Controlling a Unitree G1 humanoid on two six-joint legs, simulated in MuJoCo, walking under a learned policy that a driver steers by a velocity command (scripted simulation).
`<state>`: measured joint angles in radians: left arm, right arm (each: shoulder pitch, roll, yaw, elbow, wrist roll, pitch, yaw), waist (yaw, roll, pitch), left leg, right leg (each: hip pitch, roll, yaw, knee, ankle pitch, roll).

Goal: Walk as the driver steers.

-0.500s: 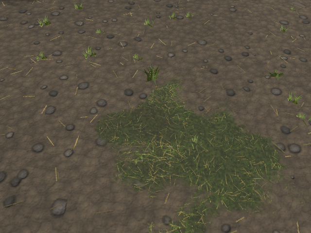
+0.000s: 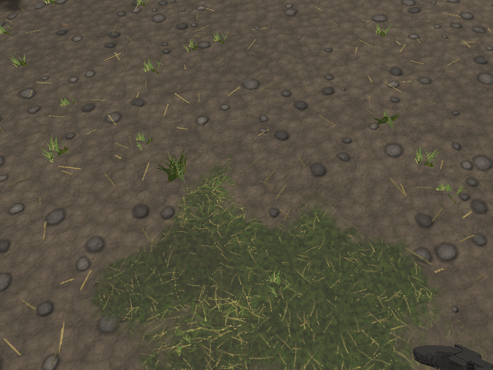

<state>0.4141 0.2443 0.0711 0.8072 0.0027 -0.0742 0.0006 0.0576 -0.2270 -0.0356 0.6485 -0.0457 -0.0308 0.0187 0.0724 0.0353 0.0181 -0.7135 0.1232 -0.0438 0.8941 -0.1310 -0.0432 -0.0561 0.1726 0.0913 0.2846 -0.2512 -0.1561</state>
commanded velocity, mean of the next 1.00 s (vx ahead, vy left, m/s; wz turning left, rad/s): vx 0.47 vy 0.00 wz -0.06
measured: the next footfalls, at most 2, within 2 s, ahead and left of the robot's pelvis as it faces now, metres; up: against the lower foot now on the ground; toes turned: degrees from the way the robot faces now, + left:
left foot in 0.20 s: +0.33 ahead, +0.12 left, +0.00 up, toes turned -3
right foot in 0.72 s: +0.53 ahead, -0.11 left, +0.00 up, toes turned -9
